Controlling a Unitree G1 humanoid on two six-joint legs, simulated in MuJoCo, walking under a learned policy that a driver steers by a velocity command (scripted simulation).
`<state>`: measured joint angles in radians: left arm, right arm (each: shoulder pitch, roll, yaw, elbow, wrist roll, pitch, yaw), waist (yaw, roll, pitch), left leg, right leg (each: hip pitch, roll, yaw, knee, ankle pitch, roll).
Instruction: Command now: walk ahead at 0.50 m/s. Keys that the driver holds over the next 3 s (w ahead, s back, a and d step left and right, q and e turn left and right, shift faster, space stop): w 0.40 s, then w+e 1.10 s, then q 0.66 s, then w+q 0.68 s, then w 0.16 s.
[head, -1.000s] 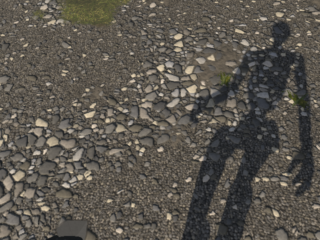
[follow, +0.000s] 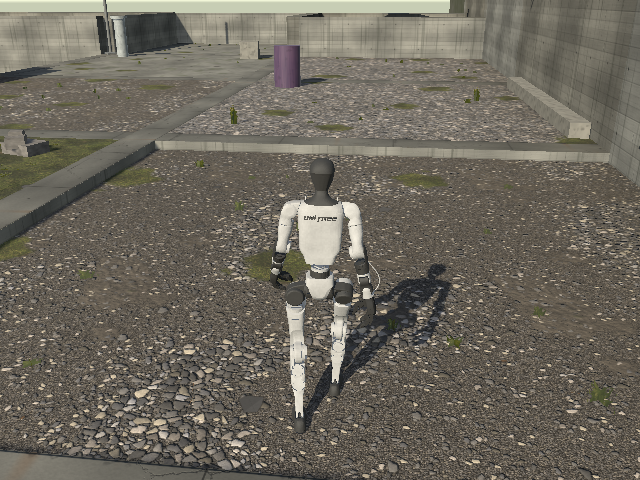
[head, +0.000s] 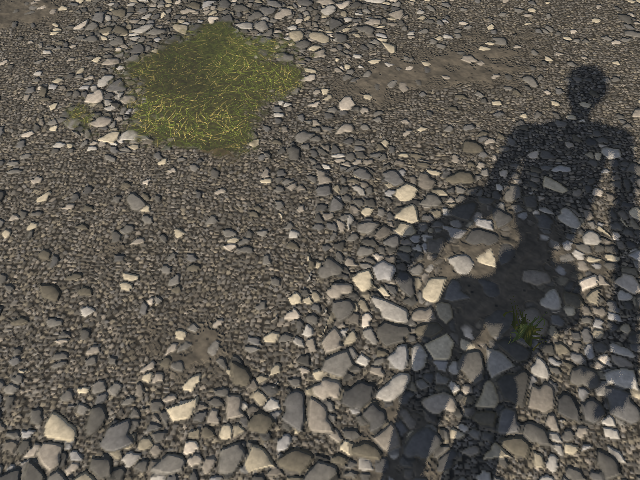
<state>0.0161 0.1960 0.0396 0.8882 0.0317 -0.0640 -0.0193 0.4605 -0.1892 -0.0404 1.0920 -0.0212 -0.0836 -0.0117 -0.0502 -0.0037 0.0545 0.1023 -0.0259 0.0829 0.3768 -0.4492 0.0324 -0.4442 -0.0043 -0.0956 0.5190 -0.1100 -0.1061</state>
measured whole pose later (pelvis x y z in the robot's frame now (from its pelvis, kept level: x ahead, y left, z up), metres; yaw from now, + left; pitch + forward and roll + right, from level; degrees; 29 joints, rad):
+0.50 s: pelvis +0.26 -0.01 +0.01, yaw -1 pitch +1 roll -2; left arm 0.47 0.17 0.03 1.07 0.02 -0.09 0.01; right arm 0.01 -0.19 -0.03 0.88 -0.02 -0.04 0.03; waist 0.08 0.03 0.05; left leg -0.56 0.06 0.06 0.61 -0.07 0.04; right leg 0.12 0.08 -0.06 0.18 -0.31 -0.07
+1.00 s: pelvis +0.51 +0.00 +0.02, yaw -17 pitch +0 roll +1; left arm 0.07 0.21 0.05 0.86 0.03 0.00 -0.06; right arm 0.41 -0.19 -0.05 1.00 -0.02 -0.10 -0.02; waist -0.04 -0.03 0.05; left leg 0.07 -0.01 0.30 0.23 -0.31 0.02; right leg -0.62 -0.08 -0.09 0.72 -0.03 -0.08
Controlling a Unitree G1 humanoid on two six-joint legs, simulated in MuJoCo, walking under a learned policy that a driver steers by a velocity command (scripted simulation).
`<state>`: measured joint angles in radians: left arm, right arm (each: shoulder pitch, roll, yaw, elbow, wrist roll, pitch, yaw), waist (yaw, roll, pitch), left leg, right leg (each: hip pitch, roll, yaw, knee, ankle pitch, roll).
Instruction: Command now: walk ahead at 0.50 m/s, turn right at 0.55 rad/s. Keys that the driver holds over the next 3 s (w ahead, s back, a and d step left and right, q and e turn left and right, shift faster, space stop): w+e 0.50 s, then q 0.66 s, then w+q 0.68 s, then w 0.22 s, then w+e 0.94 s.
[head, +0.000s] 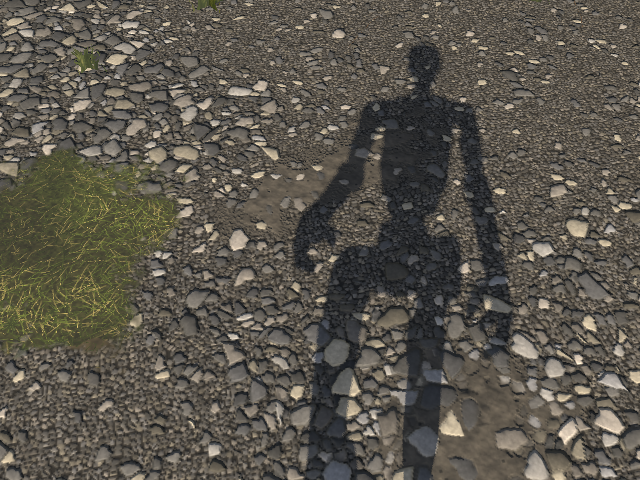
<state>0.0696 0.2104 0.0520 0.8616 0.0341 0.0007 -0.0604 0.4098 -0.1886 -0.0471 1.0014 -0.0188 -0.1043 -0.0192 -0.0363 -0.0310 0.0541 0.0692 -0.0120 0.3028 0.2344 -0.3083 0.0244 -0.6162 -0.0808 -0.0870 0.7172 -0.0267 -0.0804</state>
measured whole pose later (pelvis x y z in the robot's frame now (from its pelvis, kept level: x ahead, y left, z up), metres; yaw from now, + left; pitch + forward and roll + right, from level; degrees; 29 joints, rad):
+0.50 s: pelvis +0.27 -0.06 +0.00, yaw -18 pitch +2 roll +0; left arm 0.41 0.26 0.07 0.90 0.00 -0.05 0.00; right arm 0.06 -0.26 -0.04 0.76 -0.04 -0.01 0.02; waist 0.08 0.04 0.04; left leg -0.68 0.11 -0.03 0.81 -0.07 -0.06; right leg -0.02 0.15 0.12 0.26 -0.24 -0.14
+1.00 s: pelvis +0.44 -0.07 +0.00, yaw -11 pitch +1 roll -1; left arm 0.13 0.25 0.03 0.80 0.03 0.03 0.02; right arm 0.29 -0.26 -0.06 0.85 -0.02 0.02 0.01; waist -0.04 -0.02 0.07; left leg -0.34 -0.11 -0.08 0.40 -0.07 0.08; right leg -0.50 0.00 0.08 0.91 -0.38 0.03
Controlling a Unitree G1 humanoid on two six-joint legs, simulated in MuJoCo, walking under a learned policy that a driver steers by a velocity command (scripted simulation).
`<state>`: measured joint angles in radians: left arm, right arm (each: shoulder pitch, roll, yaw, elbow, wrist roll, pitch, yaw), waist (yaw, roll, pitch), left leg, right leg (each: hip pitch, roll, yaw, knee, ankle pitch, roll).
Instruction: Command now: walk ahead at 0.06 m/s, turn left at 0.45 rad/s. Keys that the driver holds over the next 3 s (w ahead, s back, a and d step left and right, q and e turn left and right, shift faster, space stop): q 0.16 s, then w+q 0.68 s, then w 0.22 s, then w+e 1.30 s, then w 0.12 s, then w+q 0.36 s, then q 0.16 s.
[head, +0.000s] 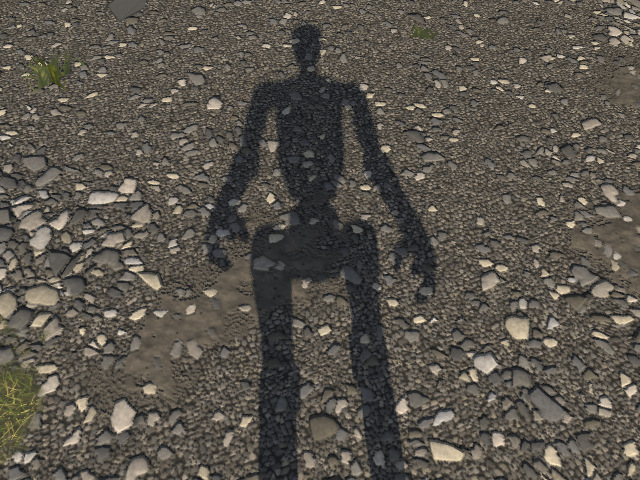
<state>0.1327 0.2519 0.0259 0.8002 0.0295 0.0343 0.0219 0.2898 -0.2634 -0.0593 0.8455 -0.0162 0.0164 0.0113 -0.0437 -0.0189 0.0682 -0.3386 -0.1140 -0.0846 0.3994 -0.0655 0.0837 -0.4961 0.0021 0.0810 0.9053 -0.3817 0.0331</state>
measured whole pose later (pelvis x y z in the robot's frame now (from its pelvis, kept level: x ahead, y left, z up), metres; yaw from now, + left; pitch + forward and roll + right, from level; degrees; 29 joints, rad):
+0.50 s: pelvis +0.06 -0.02 +0.01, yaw +18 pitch +1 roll +0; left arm 0.35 0.26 0.04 0.82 0.03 -0.06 0.02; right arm 0.21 -0.32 -0.09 0.78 -0.04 0.05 0.08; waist 0.04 0.05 -0.02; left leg -0.53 0.02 -0.05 0.93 -0.23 -0.04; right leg -0.04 -0.02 -0.11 0.24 -0.23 -0.02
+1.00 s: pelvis +0.24 +0.15 +0.01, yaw +34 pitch +1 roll +0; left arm 0.17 0.28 0.04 0.75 0.05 -0.02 -0.04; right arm 0.38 -0.26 -0.04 0.82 0.00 -0.05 0.01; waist -0.02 -0.05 0.03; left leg -0.04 -0.14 -0.07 0.25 -0.23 0.12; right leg -0.68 -0.12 -0.01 0.91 -0.13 0.03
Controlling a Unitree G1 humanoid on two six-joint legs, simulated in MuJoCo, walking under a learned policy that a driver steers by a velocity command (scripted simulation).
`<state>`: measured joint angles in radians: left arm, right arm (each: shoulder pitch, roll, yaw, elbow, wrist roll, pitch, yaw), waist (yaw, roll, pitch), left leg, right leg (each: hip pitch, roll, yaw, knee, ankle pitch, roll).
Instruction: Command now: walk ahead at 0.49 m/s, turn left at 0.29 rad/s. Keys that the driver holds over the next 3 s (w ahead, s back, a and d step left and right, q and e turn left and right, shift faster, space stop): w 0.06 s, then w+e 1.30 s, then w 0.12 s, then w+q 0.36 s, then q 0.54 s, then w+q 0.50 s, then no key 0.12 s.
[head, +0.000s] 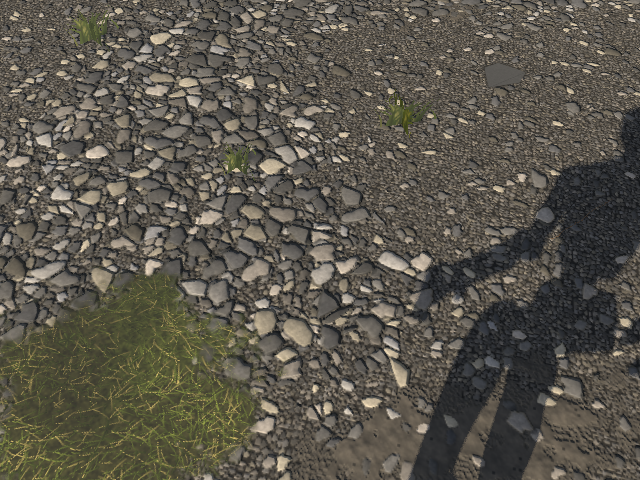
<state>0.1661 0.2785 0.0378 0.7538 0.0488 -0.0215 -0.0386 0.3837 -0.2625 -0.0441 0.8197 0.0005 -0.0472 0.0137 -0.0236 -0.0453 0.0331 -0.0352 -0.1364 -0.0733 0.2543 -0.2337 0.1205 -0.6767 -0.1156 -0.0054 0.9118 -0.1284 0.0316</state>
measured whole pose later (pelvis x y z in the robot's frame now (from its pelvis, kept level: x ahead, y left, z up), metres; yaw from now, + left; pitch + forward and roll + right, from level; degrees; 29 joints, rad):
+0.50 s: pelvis +0.29 -0.04 +0.00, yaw -8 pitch +0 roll -1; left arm 0.39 0.27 0.06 0.89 0.00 -0.05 -0.02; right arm 0.15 -0.27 0.00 0.75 -0.05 -0.04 0.02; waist 0.04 0.04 0.04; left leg -0.62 0.10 -0.06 0.90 -0.18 -0.03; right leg -0.14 0.14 0.06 0.32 -0.17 -0.12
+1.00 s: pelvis +0.57 -0.04 +0.00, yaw -25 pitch +1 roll +1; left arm 0.20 0.32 0.07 0.76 0.04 0.01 -0.06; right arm 0.35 -0.27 -0.03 0.81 -0.02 -0.08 0.00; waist -0.03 -0.06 0.02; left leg -0.10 -0.01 0.13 0.30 -0.22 0.04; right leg -0.63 -0.03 0.03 1.08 -0.22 -0.03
